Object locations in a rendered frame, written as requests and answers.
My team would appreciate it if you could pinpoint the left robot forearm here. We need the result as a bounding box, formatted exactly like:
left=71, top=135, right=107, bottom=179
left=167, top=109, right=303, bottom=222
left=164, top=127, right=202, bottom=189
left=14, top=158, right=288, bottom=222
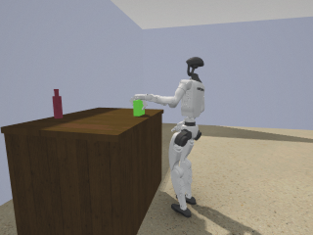
left=145, top=94, right=175, bottom=106

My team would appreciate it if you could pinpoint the sponge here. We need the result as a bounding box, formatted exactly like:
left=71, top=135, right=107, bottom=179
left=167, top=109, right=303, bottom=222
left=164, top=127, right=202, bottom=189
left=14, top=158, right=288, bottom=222
left=133, top=100, right=145, bottom=117

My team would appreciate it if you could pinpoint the robot left hand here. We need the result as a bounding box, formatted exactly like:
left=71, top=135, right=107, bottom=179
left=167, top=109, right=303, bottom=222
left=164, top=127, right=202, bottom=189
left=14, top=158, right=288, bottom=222
left=129, top=94, right=148, bottom=111

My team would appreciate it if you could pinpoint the robot head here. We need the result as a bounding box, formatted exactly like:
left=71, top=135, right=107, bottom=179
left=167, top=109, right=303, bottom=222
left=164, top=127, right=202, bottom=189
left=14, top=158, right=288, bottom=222
left=186, top=57, right=204, bottom=83

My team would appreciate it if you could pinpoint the left robot upper arm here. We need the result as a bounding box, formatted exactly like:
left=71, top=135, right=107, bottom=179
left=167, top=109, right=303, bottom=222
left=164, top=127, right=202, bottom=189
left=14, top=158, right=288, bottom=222
left=168, top=79, right=193, bottom=109

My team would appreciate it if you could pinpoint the left robot thigh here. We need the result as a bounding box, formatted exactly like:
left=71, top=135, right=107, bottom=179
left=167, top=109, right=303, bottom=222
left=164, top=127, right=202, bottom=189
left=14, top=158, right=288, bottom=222
left=168, top=130, right=189, bottom=178

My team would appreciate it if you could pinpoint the table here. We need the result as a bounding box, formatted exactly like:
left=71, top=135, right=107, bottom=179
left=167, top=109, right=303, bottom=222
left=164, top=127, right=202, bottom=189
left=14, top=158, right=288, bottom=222
left=0, top=108, right=164, bottom=235

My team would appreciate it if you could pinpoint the right robot upper arm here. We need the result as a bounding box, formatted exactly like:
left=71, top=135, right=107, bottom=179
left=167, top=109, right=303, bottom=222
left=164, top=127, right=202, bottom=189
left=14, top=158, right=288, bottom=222
left=201, top=86, right=205, bottom=113

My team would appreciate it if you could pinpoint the robot right hand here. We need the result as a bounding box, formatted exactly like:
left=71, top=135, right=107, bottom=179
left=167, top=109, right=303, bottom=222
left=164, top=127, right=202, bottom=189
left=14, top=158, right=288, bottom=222
left=171, top=121, right=184, bottom=133

